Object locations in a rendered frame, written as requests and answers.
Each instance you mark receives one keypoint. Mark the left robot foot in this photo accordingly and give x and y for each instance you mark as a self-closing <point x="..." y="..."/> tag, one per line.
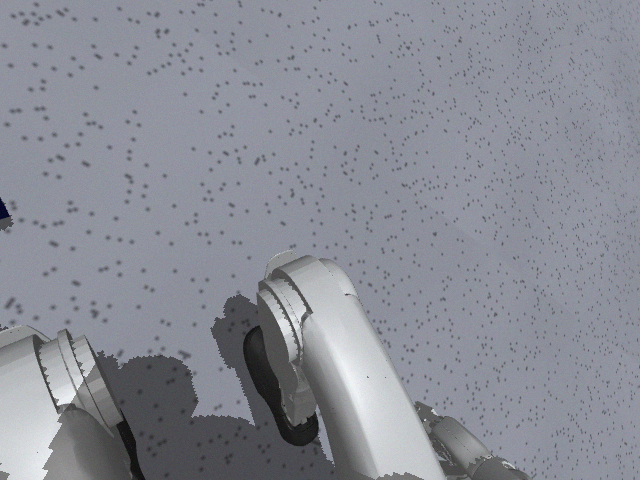
<point x="130" y="445"/>

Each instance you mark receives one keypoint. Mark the right robot foot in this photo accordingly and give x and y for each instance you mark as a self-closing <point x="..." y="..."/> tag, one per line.
<point x="267" y="386"/>

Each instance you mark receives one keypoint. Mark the carton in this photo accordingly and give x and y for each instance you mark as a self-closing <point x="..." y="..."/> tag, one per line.
<point x="3" y="211"/>

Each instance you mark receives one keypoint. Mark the right robot hand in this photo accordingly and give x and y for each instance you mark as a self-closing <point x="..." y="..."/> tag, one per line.
<point x="453" y="442"/>

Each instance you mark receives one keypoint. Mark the right robot arm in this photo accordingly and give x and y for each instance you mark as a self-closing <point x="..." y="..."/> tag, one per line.
<point x="498" y="469"/>

